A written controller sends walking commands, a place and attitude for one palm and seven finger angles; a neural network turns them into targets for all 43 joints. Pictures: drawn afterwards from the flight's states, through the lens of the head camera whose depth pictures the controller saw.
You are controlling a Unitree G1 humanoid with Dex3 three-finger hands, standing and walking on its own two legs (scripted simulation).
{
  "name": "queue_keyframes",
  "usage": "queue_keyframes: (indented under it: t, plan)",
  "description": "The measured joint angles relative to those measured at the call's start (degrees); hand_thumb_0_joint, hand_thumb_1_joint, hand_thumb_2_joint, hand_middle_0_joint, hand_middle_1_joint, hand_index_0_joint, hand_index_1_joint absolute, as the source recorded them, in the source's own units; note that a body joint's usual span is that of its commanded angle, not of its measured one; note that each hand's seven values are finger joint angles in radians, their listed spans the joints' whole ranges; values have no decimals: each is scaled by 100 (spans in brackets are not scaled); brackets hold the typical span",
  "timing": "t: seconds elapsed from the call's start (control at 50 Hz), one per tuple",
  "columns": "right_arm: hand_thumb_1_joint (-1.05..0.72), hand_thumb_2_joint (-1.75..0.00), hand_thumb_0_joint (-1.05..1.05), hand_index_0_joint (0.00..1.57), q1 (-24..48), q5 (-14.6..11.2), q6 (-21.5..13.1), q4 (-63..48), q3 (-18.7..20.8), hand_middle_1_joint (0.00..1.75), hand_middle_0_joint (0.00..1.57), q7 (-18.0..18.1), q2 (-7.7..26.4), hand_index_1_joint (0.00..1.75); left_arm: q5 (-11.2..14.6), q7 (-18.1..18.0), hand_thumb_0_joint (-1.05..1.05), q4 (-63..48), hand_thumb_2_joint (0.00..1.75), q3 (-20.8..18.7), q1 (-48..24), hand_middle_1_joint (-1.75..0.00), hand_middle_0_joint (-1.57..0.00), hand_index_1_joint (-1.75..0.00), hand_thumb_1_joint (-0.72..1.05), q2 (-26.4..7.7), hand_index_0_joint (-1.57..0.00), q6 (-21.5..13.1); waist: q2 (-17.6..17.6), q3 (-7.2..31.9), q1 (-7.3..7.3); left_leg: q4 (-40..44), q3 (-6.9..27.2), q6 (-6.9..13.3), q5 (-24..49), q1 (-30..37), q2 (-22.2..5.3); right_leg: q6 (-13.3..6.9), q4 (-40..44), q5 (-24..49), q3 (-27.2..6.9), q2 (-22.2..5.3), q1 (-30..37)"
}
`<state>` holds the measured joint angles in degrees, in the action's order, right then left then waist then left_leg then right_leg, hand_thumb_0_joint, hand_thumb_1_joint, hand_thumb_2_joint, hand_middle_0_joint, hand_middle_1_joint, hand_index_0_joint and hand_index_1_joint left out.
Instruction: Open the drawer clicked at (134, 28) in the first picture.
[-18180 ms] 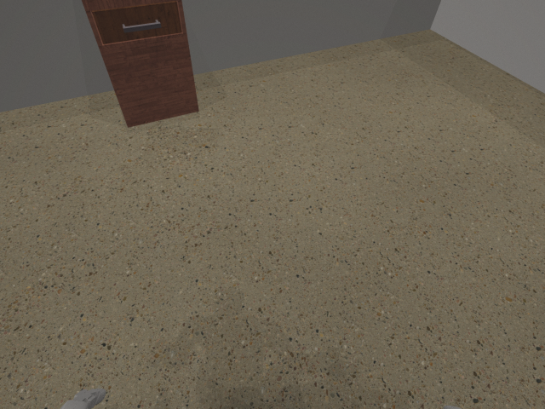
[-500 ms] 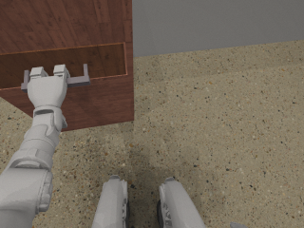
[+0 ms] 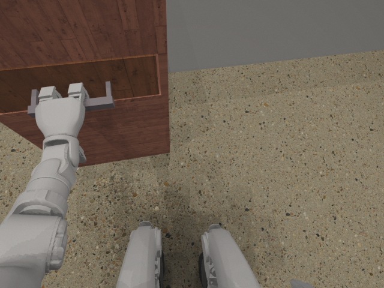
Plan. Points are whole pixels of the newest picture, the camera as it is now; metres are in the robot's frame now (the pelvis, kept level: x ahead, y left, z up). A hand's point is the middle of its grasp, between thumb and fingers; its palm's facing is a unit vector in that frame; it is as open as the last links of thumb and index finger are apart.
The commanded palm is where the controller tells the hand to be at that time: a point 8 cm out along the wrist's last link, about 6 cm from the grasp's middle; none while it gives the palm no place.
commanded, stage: close the thumb around the handle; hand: left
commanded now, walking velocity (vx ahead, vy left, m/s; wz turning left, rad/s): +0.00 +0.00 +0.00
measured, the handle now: (72, 98) +0.52 +0.26 -0.04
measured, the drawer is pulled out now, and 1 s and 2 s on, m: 0.00 0.01 0.11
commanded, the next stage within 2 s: pull the drawer open in 0.64 s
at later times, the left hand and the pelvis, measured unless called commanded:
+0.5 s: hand (73, 123) +0.47 +0.26 -0.07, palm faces -0.03 -0.03 -1.00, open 6.4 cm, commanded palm +0.45 +0.23 -0.01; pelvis +0.00 +0.00 +0.00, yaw +0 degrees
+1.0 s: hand (74, 127) +0.46 +0.26 -0.06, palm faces -0.04 -0.05 -1.00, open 5.4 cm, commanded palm +0.42 +0.23 -0.01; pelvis +0.01 +0.00 +0.01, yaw -1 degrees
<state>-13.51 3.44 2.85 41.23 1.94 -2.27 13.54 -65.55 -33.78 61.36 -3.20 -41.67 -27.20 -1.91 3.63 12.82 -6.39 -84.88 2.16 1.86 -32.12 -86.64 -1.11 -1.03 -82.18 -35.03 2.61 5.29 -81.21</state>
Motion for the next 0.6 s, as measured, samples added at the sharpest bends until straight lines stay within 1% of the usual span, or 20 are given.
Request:
queue_keyframes:
  t: [0.08,0.16,0.36,0.5,0.6]
  plan:
    - [-91,-90,0,20,1,-3,3,1,17,30,20,2,17,30,13,50,0,-29,34,2,-36,-121,-31,-121,-41,-16,-33,18,0,-11,-6,-14,8,0,3,-30,5,1,-11,0,9,-4,-24]
    - [-91,-90,0,20,-6,-9,33,-4,27,30,20,-1,18,30,41,95,0,-122,40,-21,31,-123,-32,-123,-28,-7,-34,5,1,-17,6,3,-4,5,3,-3,-2,6,9,8,-5,2,-2]
    - [-91,-90,0,20,-16,-8,20,21,2,30,20,9,-9,30,22,32,0,15,61,65,-52,-128,-35,-128,21,-4,-37,15,7,-10,16,17,-4,11,9,-1,12,12,20,7,-4,-12,4]
    - [-91,-90,0,20,-19,-8,24,-5,11,30,20,3,-19,30,45,107,0,-8,77,41,-112,-132,-38,-132,58,-20,-40,62,18,-18,-4,-16,1,7,-1,-49,8,9,-9,-1,2,-8,-42]
    - [-91,-90,0,20,-31,-16,53,4,7,30,20,8,-17,30,44,126,0,-79,84,34,-37,-134,-39,-134,76,4,-41,43,20,-18,15,17,-19,11,-5,-3,-3,13,21,4,-20,2,-7]
